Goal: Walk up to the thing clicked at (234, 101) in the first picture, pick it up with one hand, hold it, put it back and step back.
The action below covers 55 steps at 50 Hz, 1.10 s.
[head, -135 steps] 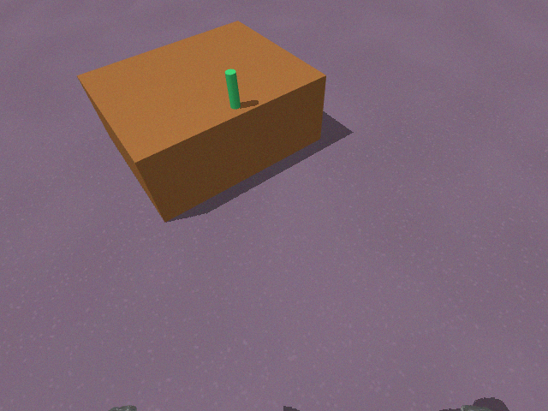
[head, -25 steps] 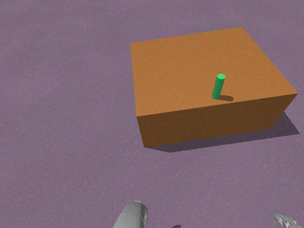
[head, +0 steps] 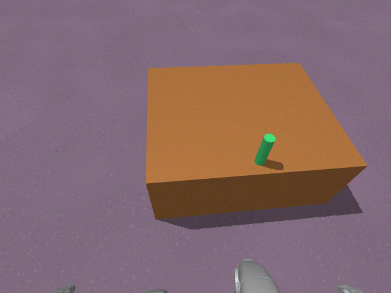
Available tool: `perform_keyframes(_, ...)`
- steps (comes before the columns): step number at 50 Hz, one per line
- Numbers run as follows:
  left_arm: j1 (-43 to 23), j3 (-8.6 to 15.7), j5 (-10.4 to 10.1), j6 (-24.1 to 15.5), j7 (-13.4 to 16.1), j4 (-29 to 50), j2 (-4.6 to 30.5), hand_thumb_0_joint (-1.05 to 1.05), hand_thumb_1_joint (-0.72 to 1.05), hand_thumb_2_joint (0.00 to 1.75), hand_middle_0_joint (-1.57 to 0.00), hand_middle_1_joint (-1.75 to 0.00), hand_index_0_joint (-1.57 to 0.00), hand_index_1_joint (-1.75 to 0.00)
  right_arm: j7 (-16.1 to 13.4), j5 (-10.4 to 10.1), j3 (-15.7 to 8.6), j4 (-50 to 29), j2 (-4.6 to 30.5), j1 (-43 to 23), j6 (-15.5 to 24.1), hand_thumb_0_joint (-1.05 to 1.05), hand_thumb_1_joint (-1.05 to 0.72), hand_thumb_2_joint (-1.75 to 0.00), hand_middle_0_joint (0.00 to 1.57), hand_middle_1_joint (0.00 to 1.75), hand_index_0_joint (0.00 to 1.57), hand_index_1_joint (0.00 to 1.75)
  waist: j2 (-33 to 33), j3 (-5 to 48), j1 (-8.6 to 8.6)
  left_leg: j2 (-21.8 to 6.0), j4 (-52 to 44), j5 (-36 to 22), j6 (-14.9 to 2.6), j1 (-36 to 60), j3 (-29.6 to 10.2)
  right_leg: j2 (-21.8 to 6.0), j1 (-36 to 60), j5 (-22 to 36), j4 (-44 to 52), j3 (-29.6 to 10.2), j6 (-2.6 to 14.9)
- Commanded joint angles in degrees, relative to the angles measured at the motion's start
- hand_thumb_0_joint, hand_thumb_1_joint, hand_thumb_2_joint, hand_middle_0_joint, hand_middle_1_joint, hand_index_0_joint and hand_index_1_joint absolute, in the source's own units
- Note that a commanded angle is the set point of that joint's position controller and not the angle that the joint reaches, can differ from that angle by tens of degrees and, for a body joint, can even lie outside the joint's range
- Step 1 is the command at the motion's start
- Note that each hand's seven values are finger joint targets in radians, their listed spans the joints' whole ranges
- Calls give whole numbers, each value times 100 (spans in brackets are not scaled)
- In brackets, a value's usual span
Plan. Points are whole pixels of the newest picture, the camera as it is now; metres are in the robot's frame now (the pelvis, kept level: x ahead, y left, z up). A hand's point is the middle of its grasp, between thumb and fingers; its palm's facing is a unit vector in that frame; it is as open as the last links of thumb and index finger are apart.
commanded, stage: walk up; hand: right
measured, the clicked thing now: (264, 150) +0.65 -0.27 -0.30
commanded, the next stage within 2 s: none
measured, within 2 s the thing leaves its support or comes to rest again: neither
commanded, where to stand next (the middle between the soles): +0.25 -0.05 m, yaw +3 degrees
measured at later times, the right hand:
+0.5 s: hand (339, 245) +0.23 -0.35 -0.15, palm faces -0.13 +0.94 -0.32, open 7.4 cm
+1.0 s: hand (314, 218) +0.31 -0.31 -0.16, palm faces -0.11 +0.94 -0.32, open 7.4 cm
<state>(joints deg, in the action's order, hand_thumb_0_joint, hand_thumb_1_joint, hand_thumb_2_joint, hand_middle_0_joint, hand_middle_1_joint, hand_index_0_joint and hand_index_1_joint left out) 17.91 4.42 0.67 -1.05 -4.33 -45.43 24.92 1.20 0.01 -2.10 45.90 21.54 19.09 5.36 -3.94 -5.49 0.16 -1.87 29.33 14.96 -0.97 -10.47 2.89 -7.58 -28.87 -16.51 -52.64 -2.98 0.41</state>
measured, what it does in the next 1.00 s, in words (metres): walks ahead: right foot, then left foot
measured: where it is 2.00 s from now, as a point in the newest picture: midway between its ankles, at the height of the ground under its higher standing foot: outside the picture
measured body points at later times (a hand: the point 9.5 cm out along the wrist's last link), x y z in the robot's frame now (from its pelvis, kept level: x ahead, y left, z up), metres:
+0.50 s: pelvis +0.14 -0.09 +0.00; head +0.17 -0.11 +0.45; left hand +0.13 +0.23 -0.10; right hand +0.24 -0.40 -0.13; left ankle +0.24 +0.06 -0.70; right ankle +0.14 -0.20 -0.74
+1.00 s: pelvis +0.16 -0.07 -0.01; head +0.18 -0.08 +0.44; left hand +0.17 +0.26 -0.12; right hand +0.31 -0.36 -0.13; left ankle +0.21 +0.04 -0.72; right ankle +0.18 -0.20 -0.74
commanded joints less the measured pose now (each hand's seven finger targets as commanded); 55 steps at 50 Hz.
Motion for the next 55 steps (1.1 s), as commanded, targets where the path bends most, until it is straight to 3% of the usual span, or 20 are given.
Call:
perform_keyframes(1,5,295,12,-161,-35,357,816,0,90,90,-20,-30,-20,-30,-21,38,-574,-424,1779,-128,143,0,-90,-90,20,30,20,30,1656,25,77,-852,-1291,571,-1047,-761,-769,121,607,591,1339,472,-38)
perform_keyframes(5,542,437,27,-260,28,-39,1024,0,90,90,-20,-30,-20,-30,14,55,-557,-514,1770,-436,-17,0,-90,-90,20,30,20,30,1187,277,-352,-915,-470,1427,-897,-1420,-872,367,2014,563,1875,700,14)
perform_keyframes(7,1275,570,98,-375,129,-258,1360,0,90,90,-20,-30,-20,-30,18,107,-358,-479,1194,-37,-81,0,-90,-90,20,30,20,30,-396,685,-707,-259,1750,1442,-640,-2125,-237,254,3242,-567,2533,233,140)
perform_keyframes(8,1550,665,160,-451,218,-221,1800,0,90,90,-20,-30,-20,-30,11,88,-191,-526,679,156,-85,0,-90,-90,20,30,20,30,-1664,578,-783,394,3545,1662,-291,-3016,-83,-998,3293,-1966,3421,-1930,406)
perform_keyframes(9,1137,601,109,-464,233,-31,1960,0,90,90,-20,-30,-20,-30,-48,45,-312,-485,1135,134,-108,0,-90,-90,20,30,20,30,-1235,402,-649,462,4106,1529,-131,-3342,-536,-1793,2905,-2041,4175,-3507,993)
perform_keyframes(10,590,576,33,-434,231,98,2044,0,90,90,-20,-30,-20,-30,-103,84,-399,-397,1478,125,-99,0,-90,-90,20,30,20,30,-1120,203,-414,10,4148,1385,-134,-3285,-798,-2053,2526,-2018,4241,-3840,1431)
perform_keyframes(14,187,350,-66,-502,308,73,1366,0,90,90,-20,-30,-20,-30,18,-49,-405,96,1322,436,-165,0,-90,-90,20,30,20,30,-704,47,-78,-82,3375,285,-125,-2322,-858,-745,1905,628,3603,-795,783)
perform_keyframes(23,347,185,5,-528,507,142,1194,0,90,90,-20,-30,-20,-30,65,72,-329,-133,858,-356,-411,0,-90,-90,20,30,20,30,-389,183,-210,45,1492,-327,17,-1588,-584,-865,1954,4171,2951,343,864)
perform_keyframes(28,-49,151,-53,-389,581,222,1361,0,90,90,-20,-30,-20,-30,31,126,-380,-49,978,-382,-440,0,-90,-90,20,30,20,30,-242,587,-39,10,565,-766,-219,-431,-236,-1043,1595,3463,2111,317,927)
perform_keyframes(30,37,42,-96,-327,602,206,1149,0,90,90,-20,-30,-20,-30,-6,198,-496,48,1287,-104,-420,0,-90,-90,20,30,20,30,331,788,149,-9,80,-1174,-503,316,-531,-635,1208,2355,1142,480,582)
perform_keyframes(31,248,-18,-132,-305,603,217,910,0,90,90,-20,-30,-20,-30,-53,234,-586,23,1655,-13,-404,0,-90,-90,20,30,20,30,1420,987,178,-877,-357,-1902,-876,645,-1732,23,743,1229,-13,846,264)
perform_keyframes(32,635,-73,-182,-225,609,143,673,0,90,90,-20,-30,-20,-30,-72,174,-561,-151,1760,-324,-376,0,-90,-90,20,30,20,30,1735,1084,-105,-1548,-486,-2601,-1356,873,-2809,645,187,-1673,-436,643,98)
perform_keyframes(33,558,-22,-140,-114,675,-53,891,0,90,90,-20,-30,-20,-30,-79,60,-567,-86,1715,-370,-392,0,-90,-90,20,30,20,30,1649,1147,42,-1765,-698,-1583,-1672,440,-2985,392,533,-2119,-705,431,136)
perform_keyframes(38,403,0,-75,-113,619,-392,989,0,90,90,-20,-30,-20,-30,-76,144,-448,-210,1458,-1157,-522,0,-90,-90,20,30,20,30,1370,553,-75,-838,-821,84,-1101,-860,-1647,307,818,-1259,254,429,126)
perform_keyframes(44,584,16,48,-281,730,-709,829,0,90,90,-20,-30,-20,-30,7,100,-368,-203,1254,-1349,-676,0,-90,-90,20,30,20,30,933,876,-245,-770,42,144,-881,-897,-1351,642,1830,104,2481,633,55)
perform_keyframes(46,245,157,195,-382,758,-557,1466,0,90,90,-20,-30,-20,-30,36,49,-244,-265,829,-1510,-685,0,-90,-90,20,30,20,30,-417,419,-259,29,1046,709,-169,-1958,-809,-898,1658,-772,3514,-1865,718)
perform_keyframes(47,-310,224,193,-336,750,-472,1859,0,90,90,-20,-30,-20,-30,-2,96,-338,-158,1105,-1577,-713,0,-90,-90,20,30,20,30,-736,59,-201,93,2020,1413,-56,-1653,-579,-1692,705,-1169,3788,-2471,1345)
perform_keyframes(48,-636,205,167,-344,725,-351,1755,0,90,90,-20,-30,-20,-30,-8,127,-406,-24,1250,-1355,-709,0,-90,-90,20,30,20,30,-496,-121,-44,-123,2210,1280,-16,-1385,-791,-1729,485,-689,3568,-2355,1502)
perform_keyframes(50,-682,83,116,-390,709,-354,1302,0,90,90,-20,-30,-20,-30,31,60,-361,151,1155,-1327,-626,0,-90,-90,20,30,20,30,-229,3,19,-39,1650,1080,-67,-1240,-664,-1089,949,819,3124,-1164,1152)
perform_keyframes(55,-695,-70,21,-310,577,-477,1064,0,90,90,-20,-30,-20,-30,-31,60,-317,531,1086,-960,-420,0,-90,-90,20,30,20,30,-182,765,103,-76,-181,-891,-175,338,-582,-173,1077,1743,1903,-78,327)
